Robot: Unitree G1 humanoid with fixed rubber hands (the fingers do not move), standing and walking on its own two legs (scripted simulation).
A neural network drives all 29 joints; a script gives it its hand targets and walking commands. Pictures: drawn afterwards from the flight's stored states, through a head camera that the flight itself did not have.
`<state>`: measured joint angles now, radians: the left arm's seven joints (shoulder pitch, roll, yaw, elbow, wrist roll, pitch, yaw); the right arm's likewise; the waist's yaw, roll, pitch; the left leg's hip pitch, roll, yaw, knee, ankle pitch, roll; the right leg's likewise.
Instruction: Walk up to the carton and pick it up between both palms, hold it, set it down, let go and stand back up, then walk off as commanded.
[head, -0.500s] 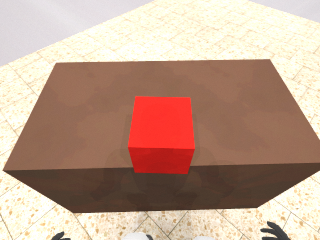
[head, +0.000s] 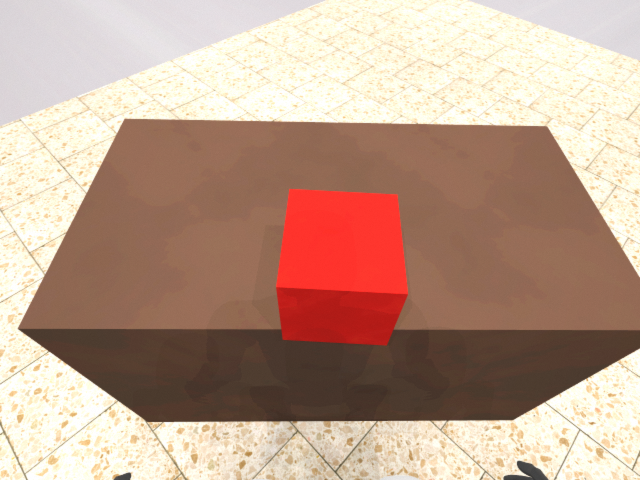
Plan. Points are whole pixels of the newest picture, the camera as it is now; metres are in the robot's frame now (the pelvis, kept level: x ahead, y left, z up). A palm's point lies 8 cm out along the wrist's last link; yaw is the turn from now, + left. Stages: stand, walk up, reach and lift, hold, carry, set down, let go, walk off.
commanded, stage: walk up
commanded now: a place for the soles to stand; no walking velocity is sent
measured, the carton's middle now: (338, 268) +0.41 -0.02 -0.04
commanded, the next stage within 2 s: reach and lift in 0.94 s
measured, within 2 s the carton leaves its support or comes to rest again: neither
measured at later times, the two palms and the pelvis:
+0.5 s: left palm out of the picture +0.06 +0.27 -0.11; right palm out of the picture +0.06 -0.29 -0.11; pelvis -0.01 -0.01 +0.02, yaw -1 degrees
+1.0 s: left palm out of the picture +0.07 +0.26 -0.11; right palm out of the picture +0.04 -0.29 -0.12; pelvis -0.02 -0.01 +0.01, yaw -2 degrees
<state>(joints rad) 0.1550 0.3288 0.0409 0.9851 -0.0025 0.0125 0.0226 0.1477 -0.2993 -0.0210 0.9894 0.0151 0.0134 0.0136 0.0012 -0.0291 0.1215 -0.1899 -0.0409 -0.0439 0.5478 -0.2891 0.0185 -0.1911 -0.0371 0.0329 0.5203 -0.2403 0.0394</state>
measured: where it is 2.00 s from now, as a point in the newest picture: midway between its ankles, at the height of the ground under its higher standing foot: outside the picture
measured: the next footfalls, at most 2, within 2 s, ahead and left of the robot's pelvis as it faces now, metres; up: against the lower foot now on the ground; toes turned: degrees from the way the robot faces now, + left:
none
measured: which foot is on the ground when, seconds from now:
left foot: down 0.00-1.00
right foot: down 0.00-1.00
